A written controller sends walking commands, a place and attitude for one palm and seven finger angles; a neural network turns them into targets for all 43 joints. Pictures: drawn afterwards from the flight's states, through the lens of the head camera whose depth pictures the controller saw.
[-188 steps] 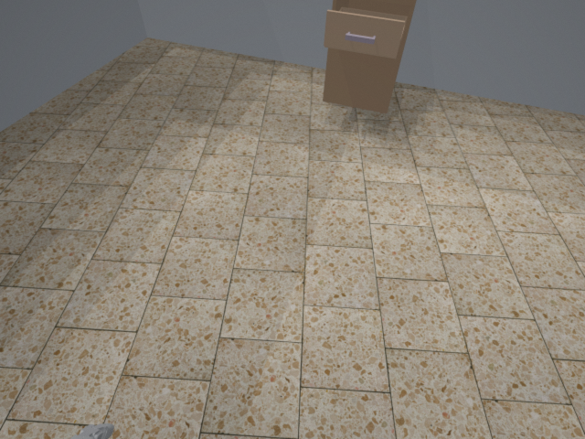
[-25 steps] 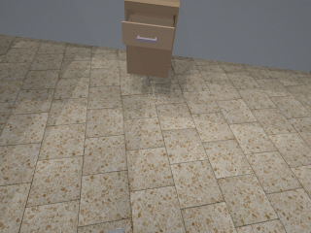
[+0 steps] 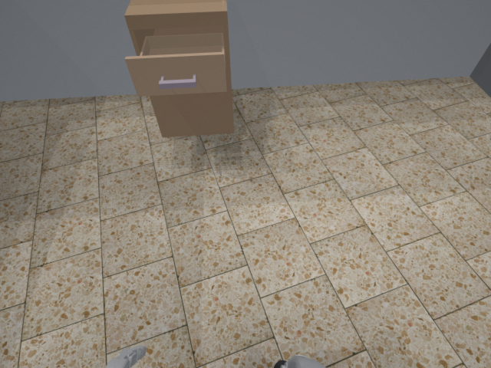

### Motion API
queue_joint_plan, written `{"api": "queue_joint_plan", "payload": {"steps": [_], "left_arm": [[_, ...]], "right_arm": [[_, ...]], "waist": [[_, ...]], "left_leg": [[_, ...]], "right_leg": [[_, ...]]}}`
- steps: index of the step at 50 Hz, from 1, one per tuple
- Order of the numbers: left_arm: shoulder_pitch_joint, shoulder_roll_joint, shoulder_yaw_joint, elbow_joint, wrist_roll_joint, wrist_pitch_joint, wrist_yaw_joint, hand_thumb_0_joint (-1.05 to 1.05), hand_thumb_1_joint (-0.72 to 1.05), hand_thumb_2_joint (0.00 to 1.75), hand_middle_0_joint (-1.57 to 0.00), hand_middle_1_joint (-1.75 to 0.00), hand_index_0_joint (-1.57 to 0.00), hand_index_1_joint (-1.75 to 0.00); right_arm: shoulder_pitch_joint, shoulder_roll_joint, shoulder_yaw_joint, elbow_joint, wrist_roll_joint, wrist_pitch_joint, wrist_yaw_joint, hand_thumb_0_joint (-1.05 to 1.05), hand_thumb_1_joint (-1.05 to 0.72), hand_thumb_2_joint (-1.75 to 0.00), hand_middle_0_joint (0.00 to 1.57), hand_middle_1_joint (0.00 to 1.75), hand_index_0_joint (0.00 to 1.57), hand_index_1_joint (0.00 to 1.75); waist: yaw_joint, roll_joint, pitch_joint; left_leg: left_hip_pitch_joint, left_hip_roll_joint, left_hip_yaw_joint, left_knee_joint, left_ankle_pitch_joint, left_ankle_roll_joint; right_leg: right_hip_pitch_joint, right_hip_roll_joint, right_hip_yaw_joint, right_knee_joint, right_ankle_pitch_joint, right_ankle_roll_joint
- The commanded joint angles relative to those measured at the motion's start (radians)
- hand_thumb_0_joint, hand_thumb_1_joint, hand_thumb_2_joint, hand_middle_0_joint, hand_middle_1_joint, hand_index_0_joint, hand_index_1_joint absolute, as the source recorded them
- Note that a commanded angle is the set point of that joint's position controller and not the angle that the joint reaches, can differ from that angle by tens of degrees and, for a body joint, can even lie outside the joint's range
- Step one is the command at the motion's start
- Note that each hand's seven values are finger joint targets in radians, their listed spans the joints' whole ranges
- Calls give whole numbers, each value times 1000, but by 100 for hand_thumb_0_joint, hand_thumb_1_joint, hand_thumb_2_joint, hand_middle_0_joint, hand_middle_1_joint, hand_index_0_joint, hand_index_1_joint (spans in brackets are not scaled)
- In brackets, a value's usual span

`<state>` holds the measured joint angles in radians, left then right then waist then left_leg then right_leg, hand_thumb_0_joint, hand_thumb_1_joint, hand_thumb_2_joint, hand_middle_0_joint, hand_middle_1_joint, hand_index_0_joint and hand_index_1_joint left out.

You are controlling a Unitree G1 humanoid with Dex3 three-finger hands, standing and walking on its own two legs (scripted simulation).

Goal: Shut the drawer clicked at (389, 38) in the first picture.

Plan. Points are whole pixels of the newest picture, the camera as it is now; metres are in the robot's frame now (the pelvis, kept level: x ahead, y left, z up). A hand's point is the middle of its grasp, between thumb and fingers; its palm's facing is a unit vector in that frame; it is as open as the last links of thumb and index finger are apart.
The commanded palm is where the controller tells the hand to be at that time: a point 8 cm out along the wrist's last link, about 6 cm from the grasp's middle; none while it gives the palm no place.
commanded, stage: walk to a spot facing it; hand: left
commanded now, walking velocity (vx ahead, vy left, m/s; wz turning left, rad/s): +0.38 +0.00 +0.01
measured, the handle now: (178, 80) +1.16 +0.29 -0.21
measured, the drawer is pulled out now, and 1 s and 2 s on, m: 0.25 0.25 0.25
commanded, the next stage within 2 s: turn to face it in 0.96 s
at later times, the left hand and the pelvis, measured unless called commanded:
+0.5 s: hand out of the picture +0.13 +0.19 -0.18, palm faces +0.15 -0.98 -0.11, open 7.3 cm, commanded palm none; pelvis +0.22 +0.04 +0.00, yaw +2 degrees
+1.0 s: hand (175, 189) +0.56 +0.20 -0.15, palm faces -0.14 -0.97 -0.19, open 7.4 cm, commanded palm none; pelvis +0.43 +0.03 +0.01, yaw -7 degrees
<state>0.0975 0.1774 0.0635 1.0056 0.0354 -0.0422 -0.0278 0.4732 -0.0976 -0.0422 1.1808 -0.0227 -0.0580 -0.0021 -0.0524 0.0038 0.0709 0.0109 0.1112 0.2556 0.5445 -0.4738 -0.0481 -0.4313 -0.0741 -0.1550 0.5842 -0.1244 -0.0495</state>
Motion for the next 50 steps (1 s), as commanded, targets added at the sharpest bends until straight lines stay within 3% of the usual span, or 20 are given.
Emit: {"api": "queue_joint_plan", "payload": {"steps": [1, 2, 3, 6, 12, 19, 20, 22, 23, 24, 25, 26, 28, 29, 31, 35, 39, 46, 48, 50], "left_arm": [[423, 284, 68, 79, -24, -23, 29, 0, 90, 90, -20, -30, -20, -30], [322, 221, 55, 50, -24, -20, 32, 0, 90, 90, -20, -30, -20, -30], [244, 160, 35, 32, -21, -23, 36, 0, 90, 90, -20, -30, -20, -30], [201, 77, 5, 37, -12, -43, 38, 0, 90, 90, -20, -30, -20, -30], [249, 89, 3, 62, -10, -57, 36, 0, 90, 90, -20, -30, -20, -30], [316, 138, 4, 92, -9, -47, 38, 0, 90, 90, -20, -30, -20, -30], [324, 138, 5, 97, -10, -44, 37, 0, 90, 90, -20, -30, -20, -30], [311, 144, 9, 98, -12, -38, 36, 0, 90, 90, -20, -30, -20, -30], [301, 123, 7, 91, -15, -36, 35, 0, 90, 90, -20, -30, -20, -30], [336, 68, 1, 68, -25, -34, 26, 0, 90, 90, -20, -30, -20, -30], [303, 68, -3, 32, -23, -38, 22, 0, 90, 90, -20, -30, -20, -30], [252, 80, 2, 31, -21, -33, 27, 0, 90, 90, -20, -30, -20, -30], [208, 57, 7, 44, -14, -20, 14, 0, 90, 90, -20, -30, -20, -30], [242, 31, 6, 56, -7, -9, 11, 0, 90, 90, -20, -30, -20, -30], [296, 7, 7, 73, -4, 13, 12, 0, 90, 90, -20, -30, -20, -30], [248, 4, 15, 42, -1, 29, 8, 0, 90, 90, -20, -30, -20, -30], [134, 16, 14, 1, -2, 35, 2, 0, 90, 90, -20, -30, -20, -30], [-60, 11, -1, -64, -9, 25, -3, 0, 90, 90, -20, -30, -20, -30], [-33, 22, 0, -63, -7, 17, -1, 0, 90, 90, -20, -30, -20, -30], [176, 60, 10, -2, -4, 2, 4, 0, 90, 90, -20, -30, -20, -30]], "right_arm": [[-66, -125, -18, -112, 22, -18, -4, 0, -90, -90, 20, 30, 20, 30], [-120, -124, -28, -125, 18, -16, -4, 0, -90, -90, 20, 30, 20, 30], [-158, -112, -25, -124, 9, -10, -2, 0, -90, -90, 20, 30, 20, 30], [-81, -75, -16, -92, -4, 21, 3, 0, -90, -90, 20, 30, 20, 30], [-203, -78, -19, -157, -3, 31, 27, 0, -90, -90, 20, 30, 20, 30], [-395, -109, -12, -237, 3, 14, 44, 0, -90, -90, 20, 30, 20, 30], [-397, -117, -12, -239, 3, 11, 43, 0, -90, -90, 20, 30, 20, 30], [-290, -146, -21, -209, -2, 4, 32, 0, -90, -90, 20, 30, 20, 30], [-140, -190, -33, -165, -8, -5, 21, 0, -90, -90, 20, 30, 20, 30], [18, -314, -62, -131, -23, -13, 7, 0, -90, -90, 20, 30, 20, 30], [79, -361, -67, -115, -9, -1, 0, 0, -90, -90, 20, 30, 20, 30], [11, -327, -59, -122, 0, -2, -10, 0, -90, -90, 20, 30, 20, 30], [-136, -225, -34, -169, 1, -8, -13, 0, -90, -90, 20, 30, 20, 30], [-173, -187, -20, -171, 1, -16, -15, 0, -90, -90, 20, 30, 20, 30], [-179, -154, -12, -162, 5, -29, -18, 0, -90, -90, 20, 30, 20, 30], [-132, -146, -18, -150, 5, -38, -21, 0, -90, -90, 20, 30, 20, 30], [-67, -153, -17, -122, 7, -39, -23, 0, -90, -90, 20, 30, 20, 30], [28, -172, -19, -72, -10, -21, -22, 0, -90, -90, 20, 30, 20, 30], [27, -182, -19, -68, -10, -15, -23, 0, -90, -90, 20, 30, 20, 30], [-24, -210, -20, -77, 0, -12, -22, 0, -90, -90, 20, 30, 20, 30]], "waist": [[189, -235, -271], [154, -133, -162], [119, -58, -54], [38, -92, -29], [42, -98, -5], [85, -82, 55], [82, -87, 60], [22, -40, 19], [-44, 43, -52], [-85, 292, -179], [-88, 349, -212], [-74, 242, -185], [-10, 76, -28], [29, 88, 5], [63, 110, -12], [66, 63, 3], [47, 83, 34], [-6, 111, 86], [15, 111, 65], [118, 97, -64]], "left_leg": [[-627, -21, -214, 828, -59, 59], [-673, 16, -233, 864, 43, 61], [-667, 66, -251, 813, 135, 58], [-568, 75, -223, 670, 214, 33], [-614, 72, -184, 405, 300, 5], [-521, 26, -136, 135, 273, 40], [-484, 15, -127, 109, 256, 48], [-263, -34, -89, 27, 261, 66], [-45, -20, -128, -42, 253, 89], [173, 224, -467, -146, 220, 169], [207, 359, -686, -276, 201, 235], [126, 361, -664, -305, 117, 228], [-103, 300, -511, -352, 83, 193], [-185, 252, -410, -369, 124, 157], [-212, 198, -289, -376, 238, 146], [-154, 201, -222, -406, 342, 189], [-70, 194, -153, -396, 460, 180], [18, 219, -73, -318, 656, 167], [27, 223, -48, -227, 851, 157], [3, 186, 2, 27, 1003, 119]], "right_leg": [[625, -406, 644, -307, -136, -184], [513, -382, 577, -344, -208, -162], [352, -333, 448, -357, -195, -127], [199, -240, 226, -391, -36, -84], [248, -204, 146, -421, 10, -96], [332, -231, 145, -382, 49, -87], [334, -234, 145, -362, 69, -84], [268, -201, 99, -208, 158, -63], [181, -138, 43, 16, 202, -31], [-16, -5, -35, 355, -92, 30], [-161, 60, 43, 594, -446, 33], [-206, 15, 123, 701, -398, 20], [-210, -61, 154, 716, -226, 25], [-162, -71, 155, 681, -173, 33], [-121, -64, 145, 635, -119, 46], [-212, -77, 147, 561, -41, 64], [-269, -76, 118, 423, -1, 73], [-176, -20, 34, 120, -62, 20], [-80, 24, -1, 68, -109, -6], [196, 86, -43, -34, -41, -31]]}}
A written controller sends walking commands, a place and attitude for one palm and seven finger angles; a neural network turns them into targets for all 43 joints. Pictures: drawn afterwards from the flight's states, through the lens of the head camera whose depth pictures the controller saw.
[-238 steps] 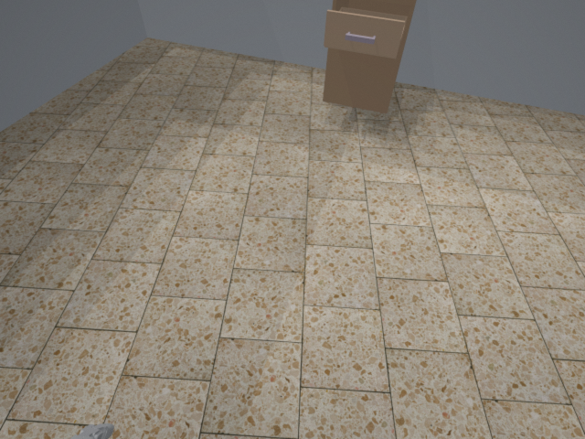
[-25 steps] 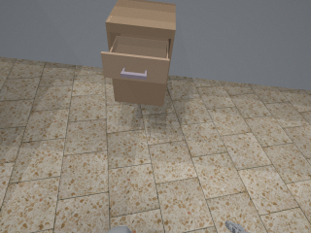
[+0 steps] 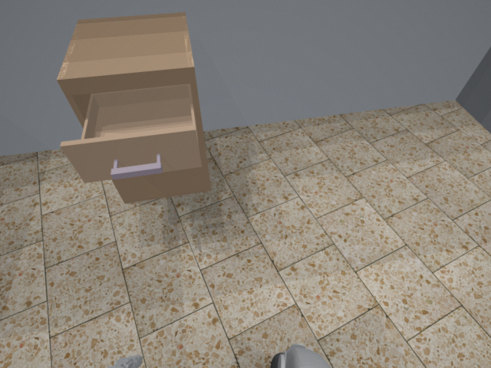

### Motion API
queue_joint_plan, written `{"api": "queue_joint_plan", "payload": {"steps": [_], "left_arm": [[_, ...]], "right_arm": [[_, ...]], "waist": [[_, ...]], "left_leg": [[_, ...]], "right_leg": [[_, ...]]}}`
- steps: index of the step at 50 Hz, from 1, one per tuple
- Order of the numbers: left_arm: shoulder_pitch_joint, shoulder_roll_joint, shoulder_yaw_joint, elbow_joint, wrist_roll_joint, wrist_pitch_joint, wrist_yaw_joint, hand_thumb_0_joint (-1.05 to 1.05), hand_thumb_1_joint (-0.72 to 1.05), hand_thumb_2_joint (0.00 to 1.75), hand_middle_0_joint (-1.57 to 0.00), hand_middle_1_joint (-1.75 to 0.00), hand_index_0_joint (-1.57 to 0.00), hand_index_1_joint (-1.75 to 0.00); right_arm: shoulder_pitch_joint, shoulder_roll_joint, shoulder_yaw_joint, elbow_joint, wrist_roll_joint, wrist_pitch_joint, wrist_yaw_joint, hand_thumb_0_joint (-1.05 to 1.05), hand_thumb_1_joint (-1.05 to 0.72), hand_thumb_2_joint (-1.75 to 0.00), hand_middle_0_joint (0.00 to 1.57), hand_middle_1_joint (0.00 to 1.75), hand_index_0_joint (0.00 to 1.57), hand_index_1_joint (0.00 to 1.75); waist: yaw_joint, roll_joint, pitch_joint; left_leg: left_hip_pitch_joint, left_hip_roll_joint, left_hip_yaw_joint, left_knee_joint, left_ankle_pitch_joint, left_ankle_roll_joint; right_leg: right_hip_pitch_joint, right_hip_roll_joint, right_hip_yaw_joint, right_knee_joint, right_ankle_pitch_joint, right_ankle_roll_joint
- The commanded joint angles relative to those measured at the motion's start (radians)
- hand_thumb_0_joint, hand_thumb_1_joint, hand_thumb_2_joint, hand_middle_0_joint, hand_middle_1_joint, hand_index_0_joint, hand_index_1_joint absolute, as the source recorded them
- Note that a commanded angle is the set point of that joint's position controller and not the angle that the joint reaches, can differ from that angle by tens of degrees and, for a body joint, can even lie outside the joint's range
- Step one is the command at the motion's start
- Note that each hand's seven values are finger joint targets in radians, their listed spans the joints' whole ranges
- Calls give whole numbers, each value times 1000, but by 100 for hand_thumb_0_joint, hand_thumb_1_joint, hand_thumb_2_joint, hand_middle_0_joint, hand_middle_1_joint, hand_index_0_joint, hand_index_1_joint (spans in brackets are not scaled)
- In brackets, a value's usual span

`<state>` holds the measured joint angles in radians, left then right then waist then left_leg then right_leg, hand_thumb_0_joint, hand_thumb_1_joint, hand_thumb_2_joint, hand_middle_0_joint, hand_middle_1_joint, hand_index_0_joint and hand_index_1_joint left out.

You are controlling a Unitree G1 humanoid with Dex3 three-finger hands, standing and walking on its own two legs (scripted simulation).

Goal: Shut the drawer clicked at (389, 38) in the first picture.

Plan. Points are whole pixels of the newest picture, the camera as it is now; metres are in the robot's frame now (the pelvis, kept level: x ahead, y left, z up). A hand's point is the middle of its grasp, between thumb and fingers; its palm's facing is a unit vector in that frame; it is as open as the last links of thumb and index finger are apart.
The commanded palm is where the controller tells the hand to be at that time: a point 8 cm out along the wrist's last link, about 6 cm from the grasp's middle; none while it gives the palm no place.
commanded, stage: turn to face it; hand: left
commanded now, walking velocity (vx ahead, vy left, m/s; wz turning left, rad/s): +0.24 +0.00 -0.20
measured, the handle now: (137, 165) +0.70 +0.34 -0.22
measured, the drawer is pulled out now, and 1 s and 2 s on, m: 0.25 0.25 0.25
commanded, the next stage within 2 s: take the last steps up to it in 0.36 s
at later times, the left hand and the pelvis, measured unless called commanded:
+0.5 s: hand (159, 356) +0.17 +0.17 -0.18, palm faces +0.13 -0.98 -0.17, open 7.3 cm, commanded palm none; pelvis +0.14 -0.01 +0.00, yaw +3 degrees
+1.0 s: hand out of the picture +0.13 +0.14 -0.16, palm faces +0.23 -0.96 -0.17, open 7.4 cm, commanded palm none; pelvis +0.24 +0.00 +0.01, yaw +8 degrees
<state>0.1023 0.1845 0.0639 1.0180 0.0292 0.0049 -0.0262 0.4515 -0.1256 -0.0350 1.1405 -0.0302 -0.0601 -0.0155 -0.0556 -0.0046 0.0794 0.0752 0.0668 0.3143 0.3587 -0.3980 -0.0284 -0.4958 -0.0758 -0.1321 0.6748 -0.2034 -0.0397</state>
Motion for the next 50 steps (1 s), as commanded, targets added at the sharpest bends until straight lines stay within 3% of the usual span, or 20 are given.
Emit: {"api": "queue_joint_plan", "payload": {"steps": [1, 2, 3, 4, 7, 9, 13, 20, 21, 23, 26, 31, 35, 36, 37, 38, 39, 42, 45, 50], "left_arm": [[312, 117, 28, 27, 6, -58, 9, 0, 90, 90, -20, -30, -20, -30], [404, 234, 56, 42, 3, -68, 26, 0, 90, 90, -20, -30, -20, -30], [416, 272, 54, 49, -23, -61, 31, 0, 90, 90, -20, -30, -20, -30], [334, 243, 47, 25, -23, -63, 38, 0, 90, 90, -20, -30, -20, -30], [149, 114, 10, -8, -18, -72, 49, 0, 90, 90, -20, -30, -20, -30], [92, 83, -5, -11, -12, -75, 51, 0, 90, 90, -20, -30, -20, -30], [89, 67, -13, -8, -13, -64, 49, 0, 90, 90, -20, -30, -20, -30], [144, 98, -5, 26, -19, -34, 54, 0, 90, 90, -20, -30, -20, -30], [143, 95, -4, 28, -22, -29, 55, 0, 90, 90, -20, -30, -20, -30], [188, 50, -11, 24, -24, -15, 58, 0, 90, 90, -20, -30, -20, -30], [172, 38, -25, 31, -18, -12, 48, 0, 90, 90, -20, -30, -20, -30], [152, 18, -28, 26, -7, -36, 29, 0, 90, 90, -20, -30, -20, -30], [276, -3, -28, 73, -5, -45, 23, 0, 90, 90, -20, -30, -20, -30], [326, 33, -20, 92, -2, -51, 30, 0, 90, 90, -20, -30, -20, -30], [365, 109, -5, 100, 2, -51, 38, 0, 90, 90, -20, -30, -20, -30], [421, 171, 11, 97, -2, -48, 43, 0, 90, 90, -20, -30, -20, -30], [430, 149, 10, 102, -3, -55, 49, 0, 90, 90, -20, -30, -20, -30], [378, 83, -3, 96, 3, -69, 55, 0, 90, 90, -20, -30, -20, -30], [386, 75, -10, 100, 2, -82, 52, 0, 90, 90, -20, -30, -20, -30], [399, 99, -5, 117, 0, -77, 52, 0, 90, 90, -20, -30, -20, -30]], "right_arm": [[-13, -173, -27, -46, 18, -12, 0, 0, -90, -90, 20, 30, 20, 30], [35, -103, -17, -74, 32, -15, 4, 0, -90, -90, 20, 30, 20, 30], [-18, -102, -16, -97, 32, -10, -5, 0, -90, -90, 20, 30, 20, 30], [-43, -91, -17, -95, 27, -5, -6, 0, -90, -90, 20, 30, 20, 30], [-42, -61, -15, -61, 13, 31, -6, 0, -90, -90, 20, 30, 20, 30], [22, -35, -8, -35, 12, 56, -6, 0, -90, -90, 20, 30, 20, 30], [-11, -12, 3, -46, 13, 68, -1, 0, -90, -90, 20, 30, 20, 30], [-163, -55, 11, -83, 12, 58, 1, 0, -90, -90, 20, 30, 20, 30], [-150, -69, 8, -77, 11, 56, 2, 0, -90, -90, 20, 30, 20, 30], [-140, -144, 1, -81, 7, 50, 0, 0, -90, -90, 20, 30, 20, 30], [-162, -168, -2, -82, 6, 48, -12, 0, -90, -90, 20, 30, 20, 30], [-119, -187, -22, -77, 5, 29, -13, 0, -90, -90, 20, 30, 20, 30], [-193, -180, -25, -91, 15, 31, -8, 0, -90, -90, 20, 30, 20, 30], [-213, -148, -23, -101, 22, 31, -4, 0, -90, -90, 20, 30, 20, 30], [-239, -99, -11, -128, 25, 31, 6, 0, -90, -90, 20, 30, 20, 30], [-307, -110, -15, -164, 13, 34, 17, 0, -90, -90, 20, 30, 20, 30], [-361, -133, -24, -174, 6, 39, 22, 0, -90, -90, 20, 30, 20, 30], [-324, -105, -30, -147, 7, 41, 34, 0, -90, -90, 20, 30, 20, 30], [-312, -67, -21, -143, 11, 41, 42, 0, -90, -90, 20, 30, 20, 30], [-351, -54, -11, -169, 14, 31, 52, 0, -90, -90, 20, 30, 20, 30]], "waist": [[183, 45, -162], [193, -205, -291], [180, -152, -292], [154, -147, -276], [49, 0, -109], [-5, -63, -94], [1, -91, -85], [55, -98, -30], [47, -62, -37], [63, 139, -36], [48, 275, -26], [20, 161, -100], [84, 75, -88], [105, -29, -65], [125, -219, -12], [164, -253, 24], [169, -220, 90], [106, -75, 131], [94, -115, 76], [102, -148, 53]], "left_leg": [[-223, 194, -42, 436, 785, 64], [-532, 51, -37, 785, 100, 12], [-632, -5, -175, 989, -215, 9], [-644, 37, -280, 1024, -138, 14], [-563, 95, -301, 905, 26, 3], [-491, 92, -287, 787, 45, -16], [-442, 63, -254, 579, 104, -26], [-334, 30, -229, 223, 166, -19], [-269, 35, -236, 145, 260, -13], [-243, 167, -377, 70, 526, 54], [-307, 213, -530, -126, 186, 147], [-112, 234, -535, -90, 234, 221], [-295, 134, -415, -7, 89, 149], [-419, 66, -347, 98, 32, 102], [-601, -37, -238, 260, -38, 53], [-698, -32, -215, 422, -125, 38], [-737, 2, -275, 538, -97, 41], [-747, 47, -286, 639, 26, 34], [-678, 36, -232, 535, 96, 19], [-530, 3, -174, 328, 138, 40]], "right_leg": [[513, 27, 11, -152, 121, -67], [777, -276, 438, -206, 338, -183], [748, -390, 570, -295, 562, -271], [653, -359, 505, -309, 561, -242], [326, -254, 237, -366, 521, -147], [212, -216, 118, -390, 505, -119], [186, -172, 65, -417, 371, -107], [270, -189, 76, -341, 251, -76], [247, -174, 66, -304, 202, -49], [221, -71, 5, -210, -22, 36], [225, 4, -11, -64, -239, 59], [51, 2, 52, 101, -350, 44], [315, 22, 10, -215, -120, 55], [424, -41, 93, -326, -131, 41], [505, -202, 299, -448, -253, -28], [479, -353, 482, -552, -400, -111], [412, -360, 512, -577, -405, -134], [380, -313, 329, -530, -158, -118], [402, -247, 161, -488, 103, -83], [395, -221, 81, -437, 193, -67]]}}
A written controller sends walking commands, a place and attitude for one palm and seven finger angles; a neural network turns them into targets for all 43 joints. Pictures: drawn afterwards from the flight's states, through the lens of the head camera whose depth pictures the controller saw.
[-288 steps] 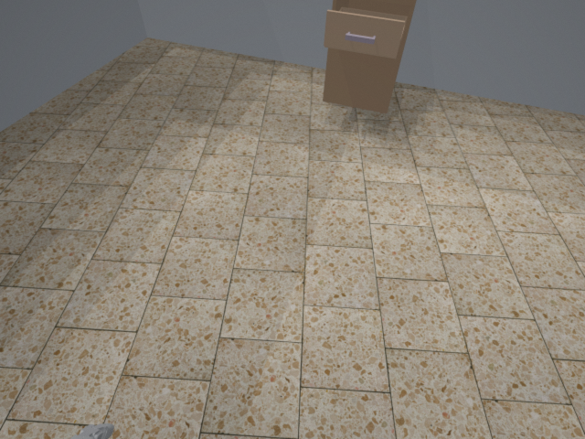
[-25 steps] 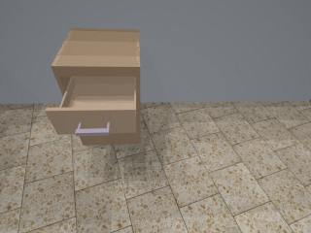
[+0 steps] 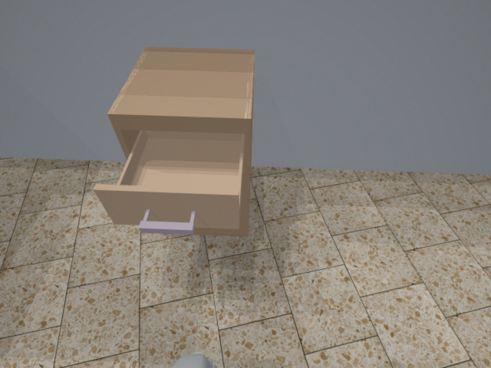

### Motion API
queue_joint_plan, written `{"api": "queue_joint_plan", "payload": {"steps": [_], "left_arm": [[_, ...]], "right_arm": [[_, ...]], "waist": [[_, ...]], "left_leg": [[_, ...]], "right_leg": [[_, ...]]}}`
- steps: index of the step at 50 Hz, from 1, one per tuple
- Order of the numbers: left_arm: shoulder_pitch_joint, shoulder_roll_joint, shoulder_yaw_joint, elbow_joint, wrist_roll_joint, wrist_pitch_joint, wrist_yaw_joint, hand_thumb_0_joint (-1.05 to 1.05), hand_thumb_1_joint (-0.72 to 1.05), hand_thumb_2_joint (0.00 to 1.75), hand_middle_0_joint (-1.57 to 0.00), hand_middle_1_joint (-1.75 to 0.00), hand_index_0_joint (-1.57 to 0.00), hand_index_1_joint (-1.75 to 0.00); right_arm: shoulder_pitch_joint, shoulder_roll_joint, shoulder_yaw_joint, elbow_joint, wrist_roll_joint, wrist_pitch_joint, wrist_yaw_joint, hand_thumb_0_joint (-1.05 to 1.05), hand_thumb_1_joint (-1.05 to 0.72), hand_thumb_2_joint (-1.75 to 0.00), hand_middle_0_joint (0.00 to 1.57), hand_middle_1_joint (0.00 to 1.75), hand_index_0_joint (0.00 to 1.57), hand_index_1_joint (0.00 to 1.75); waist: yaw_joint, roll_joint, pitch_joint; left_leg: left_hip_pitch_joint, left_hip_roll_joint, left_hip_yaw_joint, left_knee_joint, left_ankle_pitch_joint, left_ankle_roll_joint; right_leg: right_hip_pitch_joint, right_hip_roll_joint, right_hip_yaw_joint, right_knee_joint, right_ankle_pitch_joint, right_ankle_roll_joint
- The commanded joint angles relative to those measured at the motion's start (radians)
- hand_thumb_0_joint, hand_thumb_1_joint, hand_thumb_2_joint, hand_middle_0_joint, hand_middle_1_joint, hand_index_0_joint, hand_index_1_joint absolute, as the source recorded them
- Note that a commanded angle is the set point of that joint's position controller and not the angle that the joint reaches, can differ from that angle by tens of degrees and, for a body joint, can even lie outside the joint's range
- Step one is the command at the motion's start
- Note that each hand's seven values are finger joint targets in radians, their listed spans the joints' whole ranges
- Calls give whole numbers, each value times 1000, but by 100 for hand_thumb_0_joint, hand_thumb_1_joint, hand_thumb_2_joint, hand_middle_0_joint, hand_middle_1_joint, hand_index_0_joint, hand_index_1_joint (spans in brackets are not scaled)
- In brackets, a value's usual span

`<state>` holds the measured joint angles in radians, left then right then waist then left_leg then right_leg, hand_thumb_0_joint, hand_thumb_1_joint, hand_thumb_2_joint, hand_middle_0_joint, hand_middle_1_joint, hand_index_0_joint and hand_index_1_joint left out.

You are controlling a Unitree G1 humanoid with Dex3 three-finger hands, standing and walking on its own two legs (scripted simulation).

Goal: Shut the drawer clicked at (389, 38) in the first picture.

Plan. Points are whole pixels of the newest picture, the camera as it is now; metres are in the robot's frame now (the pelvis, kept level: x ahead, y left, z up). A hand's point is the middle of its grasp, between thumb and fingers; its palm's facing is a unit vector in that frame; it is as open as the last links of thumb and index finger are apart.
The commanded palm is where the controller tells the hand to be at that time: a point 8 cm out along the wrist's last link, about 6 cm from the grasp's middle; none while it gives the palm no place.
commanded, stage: take the last steps up to it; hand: left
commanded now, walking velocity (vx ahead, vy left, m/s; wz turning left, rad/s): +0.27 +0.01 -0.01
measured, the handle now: (168, 220) +0.50 +0.27 -0.23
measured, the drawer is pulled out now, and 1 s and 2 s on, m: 0.25 0.25 0.25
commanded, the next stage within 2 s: come to a stop and stand still in 0.38 s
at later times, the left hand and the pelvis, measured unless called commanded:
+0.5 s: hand (165, 310) +0.25 +0.20 -0.17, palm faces -0.01 -0.97 -0.24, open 7.4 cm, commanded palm none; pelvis +0.15 +0.01 -0.01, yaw -2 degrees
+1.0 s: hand (156, 322) +0.23 +0.21 -0.19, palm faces +0.02 -0.98 -0.22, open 7.3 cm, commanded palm none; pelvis +0.18 +0.02 -0.01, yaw -3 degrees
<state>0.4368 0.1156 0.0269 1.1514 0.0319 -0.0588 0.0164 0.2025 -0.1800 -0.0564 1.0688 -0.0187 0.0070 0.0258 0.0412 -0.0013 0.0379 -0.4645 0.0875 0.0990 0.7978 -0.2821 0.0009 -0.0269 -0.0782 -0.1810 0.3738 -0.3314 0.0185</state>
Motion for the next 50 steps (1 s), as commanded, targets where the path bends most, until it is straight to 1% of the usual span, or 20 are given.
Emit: {"api": "queue_joint_plan", "payload": {"steps": [1, 3, 4, 5, 6, 9, 13, 18, 22, 23, 25, 26, 30, 37, 41, 42, 44, 45, 47, 50], "left_arm": [[58, 174, 35, -16, -5, -11, 9, 0, 90, 90, -20, -30, -20, -30], [25, 177, 39, -20, -11, -7, 7, 0, 90, 90, -20, -30, -20, -30], [29, 148, 33, -25, -14, -6, 4, 0, 90, 90, -20, -30, -20, -30], [52, 94, 28, -52, -23, -3, -3, 0, 90, 90, -20, -30, -20, -30], [-5, 91, 26, -90, -19, -6, -3, 0, 90, 90, -20, -30, -20, -30], [-110, 87, 34, -94, -10, 11, -11, 0, 90, 90, -20, -30, -20, -30], [-42, 47, 32, -76, -5, 40, -17, 0, 90, 90, -20, -30, -20, -30], [-141, 55, 28, -135, -5, 45, -20, 0, 90, 90, -20, -30, -20, -30], [-112, 87, 32, -132, -1, 34, -18, 0, 90, 90, -20, -30, -20, -30], [-80, 107, 35, -120, 0, 25, -14, 0, 90, 90, -20, -30, -20, -30], [-9, 244, 53, -101, -3, 8, -2, 0, 90, 90, -20, -30, -20, -30], [-19, 252, 50, -106, -17, 2, 2, 0, 90, 90, -20, -30, -20, -30], [-196, 189, 28, -124, -12, 13, 26, 0, 90, 90, -20, -30, -20, -30], [-208, 217, 58, -132, -8, 59, 34, 0, 90, 90, -20, -30, -20, -30], [-240, 221, 61, -149, -13, 72, 33, 0, 90, 90, -20, -30, -20, -30], [-241, 207, 56, -146, -15, 74, 31, 0, 90, 90, -20, -30, -20, -30], [-195, 134, 41, -161, -21, 85, 31, 0, 90, 90, -20, -30, -20, -30], [-218, 132, 36, -159, -22, 93, 33, 0, 90, 90, -20, -30, -20, -30], [-208, 140, 38, -142, -16, 99, 26, 0, 90, 90, -20, -30, -20, -30], [-163, 127, 30, -114, -14, 96, 16, 0, 90, 90, -20, -30, -20, -30]], "right_arm": [[-88, -5, 10, -96, 2, -40, 9, 0, -90, -90, 20, 30, 20, 30], [44, -37, 3, -56, -5, -52, -2, 0, -90, -90, 20, 30, 20, 30], [175, -97, -12, -15, -11, -60, -16, 0, -90, -90, 20, 30, 20, 30], [295, -219, -41, 7, -20, -66, -31, 0, -90, -90, 20, 30, 20, 30], [351, -253, -43, 20, -5, -54, -38, 0, -90, -90, 20, 30, 20, 30], [137, -128, -18, -31, -2, -61, -47, 0, -90, -90, 20, 30, 20, 30], [72, -75, -3, -45, -3, -75, -52, 0, -90, -90, 20, 30, 20, 30], [76, -107, -12, -40, -10, -61, -45, 0, -90, -90, 20, 30, 20, 30], [67, -111, -15, -31, -9, -45, -40, 0, -90, -90, 20, 30, 20, 30], [71, -92, -9, -26, -5, -46, -39, 0, -90, -90, 20, 30, 20, 30], [113, -8, 14, -45, 6, -47, -34, 0, -90, -90, 20, 30, 20, 30], [95, -39, 16, -47, 6, -33, -43, 0, -90, -90, 20, 30, 20, 30], [121, -2, 29, 16, 21, -8, -58, 0, -90, -90, 20, 30, 20, 30], [85, -28, 4, -20, 15, 29, -56, 0, -90, -90, 20, 30, 20, 30], [113, -40, 0, -30, 10, 28, -53, 0, -90, -90, 20, 30, 20, 30], [123, -46, -1, -22, 9, 21, -52, 0, -90, -90, 20, 30, 20, 30], [109, -137, -7, -52, 0, 10, -55, 0, -90, -90, 20, 30, 20, 30], [76, -135, -4, -58, 0, 6, -63, 0, -90, -90, 20, 30, 20, 30], [3, -123, 5, -74, -2, 0, -75, 0, -90, -90, 20, 30, 20, 30], [-31, -129, 3, -79, 1, -1, -73, 0, -90, -90, 20, 30, 20, 30]], "waist": [[-5, -156, 86], [-73, -113, 25], [-124, 3, -64], [-153, 251, -171], [-163, 267, -173], [-98, 145, 29], [-26, 134, 12], [-34, 118, 41], [-5, 63, 25], [12, 10, 16], [17, -288, -28], [25, -298, -68], [-42, -89, -81], [-22, -134, -52], [-53, -136, -59], [-56, -87, -57], [-37, 191, -66], [-48, 273, -52], [-22, 198, -27], [-24, 137, -68]], "left_leg": [[49, -27, 52, -155, 29, 14], [274, -62, 90, -284, 94, 24], [491, -9, 26, -325, 141, 45], [672, 252, -319, -384, 217, 135], [644, 361, -465, -495, 228, 207], [324, 299, -324, -586, 4, 184], [205, 205, -117, -602, 162, 150], [224, 208, -95, -594, 124, 171], [193, 171, -67, -467, 21, 120], [157, 124, -36, -385, -20, 84], [-43, -49, 77, -35, -274, -4], [21, -27, -25, 58, -337, -9], [120, -17, -78, 16, -214, -34], [126, -48, -53, -93, -122, -47], [252, -39, -44, -285, 60, -42], [326, -12, -55, -356, 215, -30], [292, 221, -251, -445, 605, 96], [252, 254, -321, -528, 594, 157], [225, 238, -294, -522, 478, 186], [296, 200, -233, -520, 342, 172]], "right_leg": [[-69, -207, 117, -108, 336, -118], [-126, -164, 59, 63, 413, -89], [-213, -125, 35, 274, 405, -59], [-426, 1, -20, 555, 8, -11], [-514, 44, 62, 752, -273, -23], [-571, -60, 158, 868, -101, -32], [-420, -56, 126, 661, -16, -9], [-376, -29, 96, 399, 20, -7], [-205, 29, 47, 198, 122, -13], [-122, 19, 77, 112, 146, -21], [39, -290, 475, -73, 325, -156], [-26, -324, 511, -107, 522, -202], [-57, -246, 266, 15, 983, -206], [-71, -234, 242, 29, 856, -210], [-151, -192, 223, 78, 647, -157], [-207, -151, 203, 112, 526, -119], [-237, 16, 94, 266, 52, -24], [-264, 62, 122, 428, -205, -10], [-310, 51, 211, 573, -213, -19], [-333, 48, 199, 537, -156, -1]]}}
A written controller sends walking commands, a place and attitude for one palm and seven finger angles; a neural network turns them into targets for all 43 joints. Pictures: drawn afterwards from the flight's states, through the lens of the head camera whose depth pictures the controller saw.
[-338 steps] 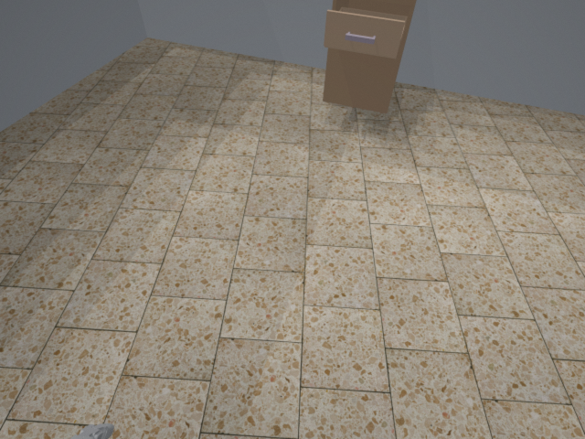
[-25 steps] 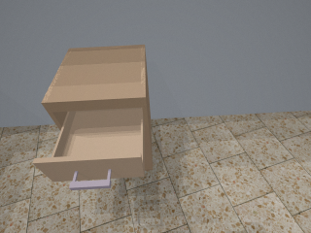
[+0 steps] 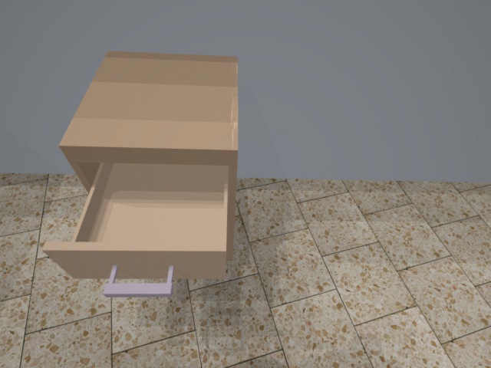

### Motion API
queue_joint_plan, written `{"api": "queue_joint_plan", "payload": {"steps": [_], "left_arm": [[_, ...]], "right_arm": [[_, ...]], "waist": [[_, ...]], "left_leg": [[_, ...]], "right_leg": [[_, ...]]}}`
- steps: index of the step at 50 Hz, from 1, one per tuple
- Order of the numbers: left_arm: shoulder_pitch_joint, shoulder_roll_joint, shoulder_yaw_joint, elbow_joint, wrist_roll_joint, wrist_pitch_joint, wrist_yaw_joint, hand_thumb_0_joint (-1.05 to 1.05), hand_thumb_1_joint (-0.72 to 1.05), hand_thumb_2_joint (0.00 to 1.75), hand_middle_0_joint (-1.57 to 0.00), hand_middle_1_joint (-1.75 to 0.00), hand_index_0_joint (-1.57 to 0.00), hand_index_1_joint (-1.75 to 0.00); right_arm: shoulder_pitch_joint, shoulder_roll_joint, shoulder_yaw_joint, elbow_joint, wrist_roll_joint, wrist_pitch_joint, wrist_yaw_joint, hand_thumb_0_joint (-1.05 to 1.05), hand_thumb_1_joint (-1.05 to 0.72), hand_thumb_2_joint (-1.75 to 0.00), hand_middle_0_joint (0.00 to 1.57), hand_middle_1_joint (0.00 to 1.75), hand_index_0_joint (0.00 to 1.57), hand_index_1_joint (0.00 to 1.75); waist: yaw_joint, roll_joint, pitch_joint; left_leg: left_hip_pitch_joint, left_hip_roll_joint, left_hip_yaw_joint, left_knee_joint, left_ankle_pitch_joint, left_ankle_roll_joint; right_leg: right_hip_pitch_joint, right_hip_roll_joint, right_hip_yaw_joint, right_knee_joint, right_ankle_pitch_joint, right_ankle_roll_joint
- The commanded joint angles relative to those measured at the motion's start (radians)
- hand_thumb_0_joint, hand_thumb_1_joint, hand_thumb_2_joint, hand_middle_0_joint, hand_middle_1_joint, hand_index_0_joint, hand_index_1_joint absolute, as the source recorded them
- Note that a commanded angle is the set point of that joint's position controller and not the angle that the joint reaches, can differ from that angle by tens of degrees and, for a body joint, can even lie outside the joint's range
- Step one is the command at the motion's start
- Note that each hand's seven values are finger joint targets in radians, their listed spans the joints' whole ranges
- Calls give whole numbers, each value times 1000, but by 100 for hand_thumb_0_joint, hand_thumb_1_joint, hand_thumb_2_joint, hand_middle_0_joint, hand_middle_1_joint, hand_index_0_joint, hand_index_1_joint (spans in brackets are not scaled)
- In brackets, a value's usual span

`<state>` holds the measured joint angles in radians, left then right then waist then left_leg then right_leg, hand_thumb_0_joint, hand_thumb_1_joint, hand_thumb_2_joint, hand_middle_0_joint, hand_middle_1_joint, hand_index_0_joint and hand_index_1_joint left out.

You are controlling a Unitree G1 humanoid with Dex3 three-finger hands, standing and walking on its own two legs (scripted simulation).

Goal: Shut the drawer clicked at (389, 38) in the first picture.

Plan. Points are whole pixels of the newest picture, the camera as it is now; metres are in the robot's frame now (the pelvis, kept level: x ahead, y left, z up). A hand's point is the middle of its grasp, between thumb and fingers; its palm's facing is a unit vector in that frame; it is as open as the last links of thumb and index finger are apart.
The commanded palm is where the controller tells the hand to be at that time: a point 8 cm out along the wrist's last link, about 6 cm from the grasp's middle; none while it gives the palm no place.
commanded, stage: come to a stop and stand still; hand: left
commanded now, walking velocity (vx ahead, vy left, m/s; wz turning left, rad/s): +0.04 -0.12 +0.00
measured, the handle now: (141, 280) +0.31 +0.26 -0.22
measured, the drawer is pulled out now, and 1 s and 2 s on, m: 0.25 0.25 0.25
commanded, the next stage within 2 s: look again from close up in 1.02 s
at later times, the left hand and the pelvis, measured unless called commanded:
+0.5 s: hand out of the picture -0.03 +0.11 -0.17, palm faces +0.07 -0.98 -0.17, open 7.4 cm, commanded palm none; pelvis +0.00 -0.04 +0.00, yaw +0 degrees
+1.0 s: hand out of the picture +0.02 +0.14 -0.17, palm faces +0.05 -0.98 -0.20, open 7.4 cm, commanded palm none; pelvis +0.02 -0.03 +0.00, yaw +0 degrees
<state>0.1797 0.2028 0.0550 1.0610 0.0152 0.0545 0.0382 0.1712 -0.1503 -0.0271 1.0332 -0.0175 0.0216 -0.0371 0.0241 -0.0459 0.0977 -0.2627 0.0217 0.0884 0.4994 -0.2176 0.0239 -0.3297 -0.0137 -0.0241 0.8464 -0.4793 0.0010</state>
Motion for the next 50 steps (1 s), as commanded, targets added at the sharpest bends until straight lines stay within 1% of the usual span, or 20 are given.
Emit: {"api": "queue_joint_plan", "payload": {"steps": [1, 4, 5, 6, 7, 8, 9, 10, 11, 12, 14, 16, 17, 22, 26, 31, 36, 39, 42, 50], "left_arm": [[93, 36, -2, -24, 3, -17, -9, 0, 90, 90, -20, -30, -20, -30], [88, 23, -14, -22, 4, -19, -15, 0, 90, 90, -20, -30, -20, -30], [101, 19, -16, -15, 4, -20, -16, 0, 90, 90, -20, -30, -20, -30], [133, 15, -18, -1, 4, -25, -16, 0, 90, 90, -20, -30, -20, -30], [156, 21, -22, 13, 4, -34, -14, 0, 90, 90, -20, -30, -20, -30], [184, 27, -24, 27, 5, -46, -11, 0, 90, 90, -20, -30, -20, -30], [166, 59, -28, 35, 5, -58, -7, 0, 90, 90, -20, -30, -20, -30], [147, 79, -31, 33, 0, -64, -7, 0, 90, 90, -20, -30, -20, -30], [120, 90, -30, 37, 0, -75, -9, 0, 90, 90, -20, -30, -20, -30], [109, 83, -32, 39, -1, -78, -9, 0, 90, 90, -20, -30, -20, -30], [113, 66, -35, 39, -3, -79, -6, 0, 90, 90, -20, -30, -20, -30], [132, 65, -31, 41, -6, -79, -4, 0, 90, 90, -20, -30, -20, -30], [141, 66, -27, 41, -5, -77, -3, 0, 90, 90, -20, -30, -20, -30], [163, 62, -14, 46, -7, -69, 5, 0, 90, 90, -20, -30, -20, -30], [178, 48, -7, 49, -8, -67, 11, 0, 90, 90, -20, -30, -20, -30], [198, 21, -14, 60, -9, -63, 15, 0, 90, 90, -20, -30, -20, -30], [195, 17, -19, 60, -9, -61, 15, 0, 90, 90, -20, -30, -20, -30], [198, 16, -21, 58, -8, -62, 15, 0, 90, 90, -20, -30, -20, -30], [193, 14, -23, 56, -6, -61, 15, 0, 90, 90, -20, -30, -20, -30], [195, 27, -26, 58, -7, -63, 12, 0, 90, 90, -20, -30, -20, -30]], "right_arm": [[8, -167, -30, -39, 1, -14, -8, 0, -90, -90, 20, 30, 20, 30], [43, -185, -40, -14, -4, -10, -3, 0, -90, -90, 20, 30, 20, 30], [50, -187, -41, -6, -3, -9, 0, 0, -90, -90, 20, 30, 20, 30], [47, -187, -43, -4, -2, -8, 3, 0, -90, -90, 20, 30, 20, 30], [43, -178, -41, 2, 3, -10, 5, 0, -90, -90, 20, 30, 20, 30], [49, -153, -36, 5, 8, -13, 8, 0, -90, -90, 20, 30, 20, 30], [54, -113, -27, 7, 16, -15, 11, 0, -90, -90, 20, 30, 20, 30], [53, -92, -17, 8, 15, -18, 18, 0, -90, -90, 20, 30, 20, 30], [43, -77, -10, 12, 9, -16, 19, 0, -90, -90, 20, 30, 20, 30], [43, -82, -7, 21, 6, -13, 20, 0, -90, -90, 20, 30, 20, 30], [78, -80, -2, 45, 4, -13, 20, 0, -90, -90, 20, 30, 20, 30], [100, -87, 2, 58, 4, -14, 20, 0, -90, -90, 20, 30, 20, 30], [102, -86, 2, 59, 4, -14, 20, 0, -90, -90, 20, 30, 20, 30], [130, -84, 4, 66, 5, -7, 14, 0, -90, -90, 20, 30, 20, 30], [161, -85, 4, 71, 8, -16, 5, 0, -90, -90, 20, 30, 20, 30], [183, -80, 5, 83, 11, -25, -5, 0, -90, -90, 20, 30, 20, 30], [179, -72, 6, 92, 12, -26, -8, 0, -90, -90, 20, 30, 20, 30], [175, -71, 5, 90, 11, -28, -9, 0, -90, -90, 20, 30, 20, 30], [167, -71, 6, 94, 12, -28, -10, 0, -90, -90, 20, 30, 20, 30], [145, -88, 10, 86, 10, -29, -9, 0, -90, -90, 20, 30, 20, 30]], "waist": [[-16, 183, -128], [-43, 192, -128], [-45, 199, -130], [-34, 197, -139], [-24, 161, -139], [-18, 112, -141], [-39, 49, -108], [-47, 33, -92], [-48, -75, -57], [-48, -116, -7], [-48, -72, 34], [-40, -49, 44], [-35, -23, 49], [-24, -4, 59], [-19, 27, -27], [-17, 33, -71], [-20, 45, -44], [-21, 43, -47], [-23, 27, -43], [-22, 43, -28]], "left_leg": [[109, 263, -220, -231, 225, 144], [133, 264, -242, -249, 103, 135], [133, 253, -244, -249, 68, 126], [125, 241, -228, -233, 36, 109], [106, 210, -207, -205, 14, 84], [92, 161, -161, -157, -3, 42], [55, 105, -115, -125, -30, -6], [95, 70, -84, -117, -40, -30], [100, 52, -66, -95, -3, -41], [105, 50, -63, -82, 6, -43], [106, 55, -67, -89, 42, -42], [99, 57, -67, -89, 49, -43], [86, 57, -62, -85, 57, -43], [69, 62, -59, -67, 73, -47], [91, 76, -69, -69, 204, -39], [132, 93, -77, -53, 306, -20], [138, 97, -81, -60, 317, -16], [150, 97, -83, -57, 350, -14], [157, 99, -83, -65, 351, -12], [172, 97, -87, -89, 336, -12]], "right_leg": [[-28, -22, 29, 17, -7, 21], [12, -23, 2, -139, -11, 18], [34, -18, -5, -200, 12, 15], [77, -15, -15, -287, 71, 13], [133, -11, -21, -408, 165, 13], [182, -33, 10, -530, 239, 8], [176, -100, 109, -571, 228, -18], [105, -152, 143, -596, 183, -39], [55, -153, 172, -621, 194, -48], [15, -154, 170, -642, 186, -54], [6, -152, 167, -651, 175, -56], [18, -148, 161, -655, 150, -57], [35, -150, 157, -650, 180, -59], [64, -173, 145, -614, 266, -73], [151, -144, 92, -507, 469, -60], [179, -114, 55, -472, 515, -38], [168, -100, 46, -480, 487, -30], [175, -97, 44, -479, 522, -27], [178, -96, 37, -486, 516, -22], [181, -96, 41, -511, 497, -19]]}}
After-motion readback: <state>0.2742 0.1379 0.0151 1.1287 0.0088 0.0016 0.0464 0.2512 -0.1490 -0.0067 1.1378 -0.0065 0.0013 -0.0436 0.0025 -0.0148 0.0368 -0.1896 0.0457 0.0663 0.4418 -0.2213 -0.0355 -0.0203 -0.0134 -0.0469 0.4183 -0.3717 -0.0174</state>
